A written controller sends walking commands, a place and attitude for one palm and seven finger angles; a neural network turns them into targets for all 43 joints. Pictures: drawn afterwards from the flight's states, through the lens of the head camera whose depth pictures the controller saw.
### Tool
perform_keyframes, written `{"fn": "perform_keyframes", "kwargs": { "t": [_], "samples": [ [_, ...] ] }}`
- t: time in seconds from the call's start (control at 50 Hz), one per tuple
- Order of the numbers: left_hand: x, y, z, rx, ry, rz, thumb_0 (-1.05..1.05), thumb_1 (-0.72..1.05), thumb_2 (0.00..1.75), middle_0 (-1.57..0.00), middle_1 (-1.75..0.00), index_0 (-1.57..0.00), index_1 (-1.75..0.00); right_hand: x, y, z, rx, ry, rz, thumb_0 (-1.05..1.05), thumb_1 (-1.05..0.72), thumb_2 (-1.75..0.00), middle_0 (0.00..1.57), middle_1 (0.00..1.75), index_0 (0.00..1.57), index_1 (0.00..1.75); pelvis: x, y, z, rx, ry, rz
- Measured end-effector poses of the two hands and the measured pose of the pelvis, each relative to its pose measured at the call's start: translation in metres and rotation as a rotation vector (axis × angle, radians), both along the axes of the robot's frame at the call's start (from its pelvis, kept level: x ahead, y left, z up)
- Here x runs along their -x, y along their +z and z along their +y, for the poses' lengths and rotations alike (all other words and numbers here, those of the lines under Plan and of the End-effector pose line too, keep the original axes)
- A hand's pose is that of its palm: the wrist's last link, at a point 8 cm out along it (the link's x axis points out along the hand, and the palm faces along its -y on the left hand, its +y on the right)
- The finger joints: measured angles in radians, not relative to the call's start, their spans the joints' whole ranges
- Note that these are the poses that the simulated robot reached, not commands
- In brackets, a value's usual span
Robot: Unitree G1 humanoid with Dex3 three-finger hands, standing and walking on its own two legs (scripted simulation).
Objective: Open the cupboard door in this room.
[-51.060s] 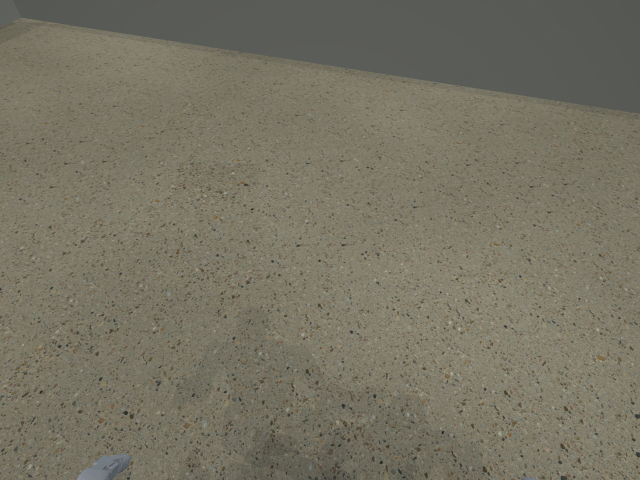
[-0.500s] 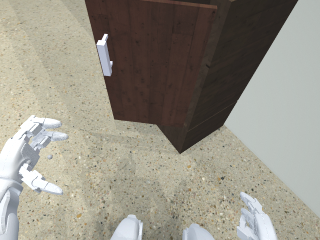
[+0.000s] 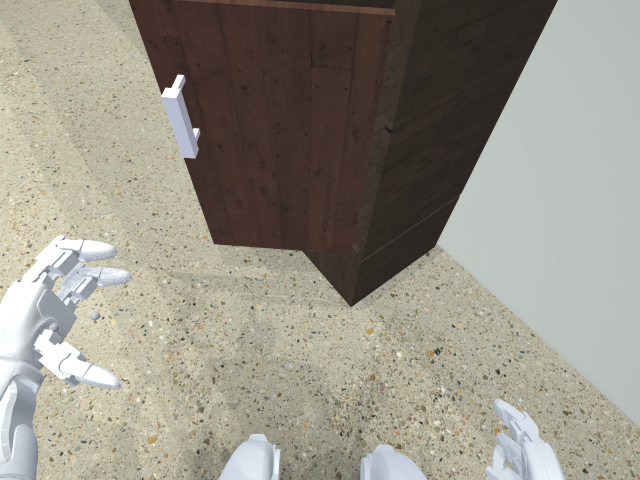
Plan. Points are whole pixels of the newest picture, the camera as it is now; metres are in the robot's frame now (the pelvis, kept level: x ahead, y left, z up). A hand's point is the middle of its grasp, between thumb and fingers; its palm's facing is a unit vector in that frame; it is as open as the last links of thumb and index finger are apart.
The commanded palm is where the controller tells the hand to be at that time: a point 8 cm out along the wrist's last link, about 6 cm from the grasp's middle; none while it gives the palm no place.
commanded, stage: raise the hand with hooked fingers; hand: left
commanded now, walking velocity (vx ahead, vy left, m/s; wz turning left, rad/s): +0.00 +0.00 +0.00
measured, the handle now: (185, 117) +0.64 +0.25 +0.05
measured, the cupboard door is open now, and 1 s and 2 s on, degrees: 49 49 49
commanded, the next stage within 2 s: move the hooked fingers beside the handle in 0.08 s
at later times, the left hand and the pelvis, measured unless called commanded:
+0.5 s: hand (108, 265) +0.35 +0.28 +0.06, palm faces -0.07 -1.00 -0.03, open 14.0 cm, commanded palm +0.33 +0.33 +0.06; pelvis -0.01 +0.01 -0.01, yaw +0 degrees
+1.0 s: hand (125, 205) +0.44 +0.28 +0.06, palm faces -0.06 -1.00 -0.03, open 14.0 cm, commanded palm +0.43 +0.33 +0.05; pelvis +0.00 +0.02 -0.01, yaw -2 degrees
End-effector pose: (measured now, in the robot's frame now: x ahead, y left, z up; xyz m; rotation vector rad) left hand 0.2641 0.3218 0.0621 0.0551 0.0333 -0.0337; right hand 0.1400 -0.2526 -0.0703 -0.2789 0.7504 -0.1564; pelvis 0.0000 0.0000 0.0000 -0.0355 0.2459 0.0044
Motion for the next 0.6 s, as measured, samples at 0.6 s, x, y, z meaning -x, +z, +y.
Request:
{"fn": "perform_keyframes", "kwargs": {
  "t": [0.6],
  "samples": [
    [-0.086,0.0,0.008,0.031,-0.036,-0.006,-0.01,-0.5,0.3,-0.3,-1.2,-0.3,-1.2,0.028,-0.015,0.008,0.022,-0.051,0.12,0.01,-0.91,-0.9,0.21,0.3,0.21,0.3,0.001,-0.005,0.013,0.01,-0.011,0.051]
  ]
}}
